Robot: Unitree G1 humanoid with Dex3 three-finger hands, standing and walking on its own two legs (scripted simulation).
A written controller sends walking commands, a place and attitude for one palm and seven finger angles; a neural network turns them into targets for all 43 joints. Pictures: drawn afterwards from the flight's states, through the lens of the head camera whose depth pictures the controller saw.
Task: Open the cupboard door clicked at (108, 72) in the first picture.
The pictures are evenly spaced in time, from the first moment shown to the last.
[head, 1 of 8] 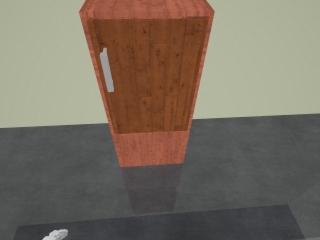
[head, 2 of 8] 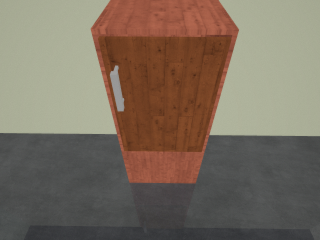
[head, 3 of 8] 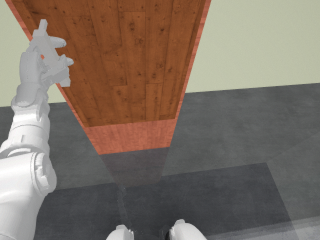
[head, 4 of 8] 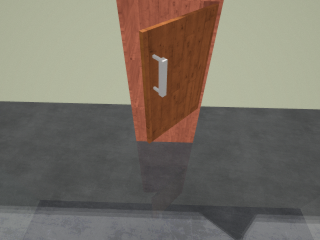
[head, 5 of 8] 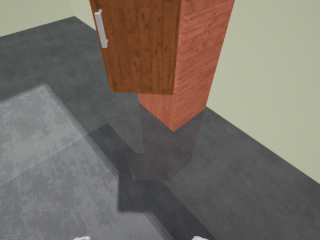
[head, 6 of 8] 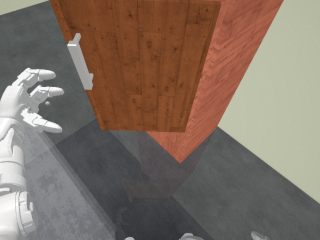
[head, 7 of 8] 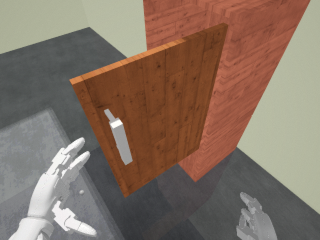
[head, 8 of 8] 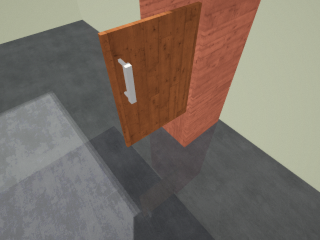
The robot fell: no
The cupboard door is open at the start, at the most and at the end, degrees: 0 88 87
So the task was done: yes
